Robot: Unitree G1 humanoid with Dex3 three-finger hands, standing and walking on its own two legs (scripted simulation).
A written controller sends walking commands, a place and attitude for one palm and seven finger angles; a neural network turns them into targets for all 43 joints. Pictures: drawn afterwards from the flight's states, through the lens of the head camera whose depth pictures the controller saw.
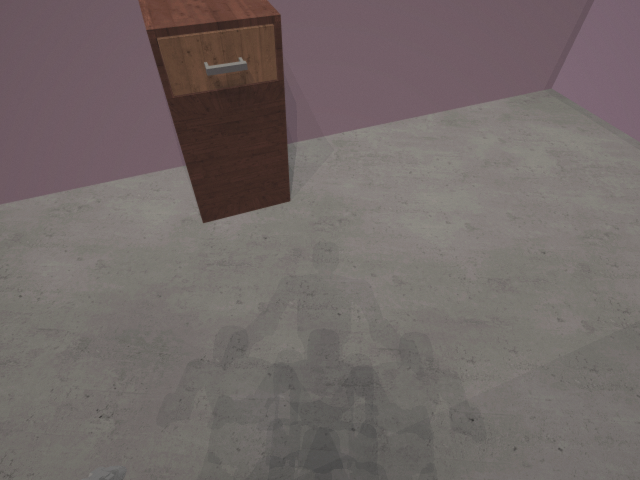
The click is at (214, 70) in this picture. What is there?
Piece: drawer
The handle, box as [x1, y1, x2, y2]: [204, 57, 247, 75]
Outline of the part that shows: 246,62 243,61 241,57 238,57 238,62 211,66 204,62 204,65 206,68 206,72 209,75 247,69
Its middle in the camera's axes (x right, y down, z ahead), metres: -0.31 -0.56 +1.25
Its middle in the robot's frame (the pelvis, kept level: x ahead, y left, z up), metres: +1.29 +0.38 -0.08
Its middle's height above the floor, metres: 0.69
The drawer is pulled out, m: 0.00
